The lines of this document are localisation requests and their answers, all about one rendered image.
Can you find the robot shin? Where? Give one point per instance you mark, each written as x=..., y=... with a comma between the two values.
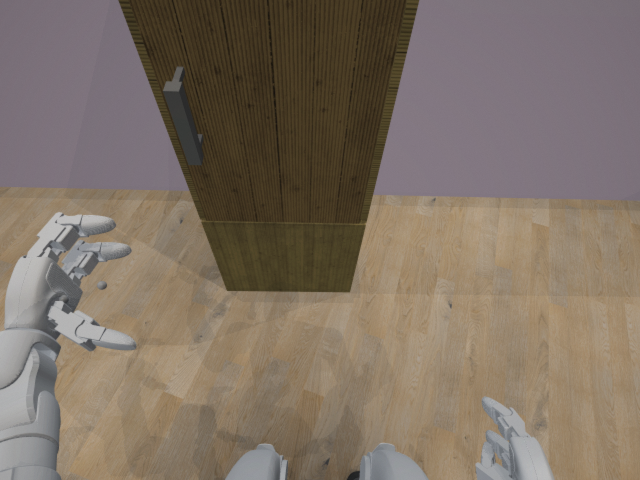
x=384, y=446
x=265, y=447

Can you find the right robot hand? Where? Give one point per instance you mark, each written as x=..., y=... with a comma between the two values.
x=522, y=457

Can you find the handle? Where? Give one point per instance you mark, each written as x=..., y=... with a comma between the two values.
x=180, y=111

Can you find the left robot hand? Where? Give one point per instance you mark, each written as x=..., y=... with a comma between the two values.
x=37, y=282

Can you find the left robot forearm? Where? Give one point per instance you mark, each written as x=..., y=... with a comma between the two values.
x=29, y=412

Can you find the cupboard door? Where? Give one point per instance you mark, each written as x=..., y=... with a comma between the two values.
x=288, y=94

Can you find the robot left shin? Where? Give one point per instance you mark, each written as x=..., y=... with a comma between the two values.
x=265, y=447

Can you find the robot right shin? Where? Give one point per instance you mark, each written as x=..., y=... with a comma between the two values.
x=384, y=446

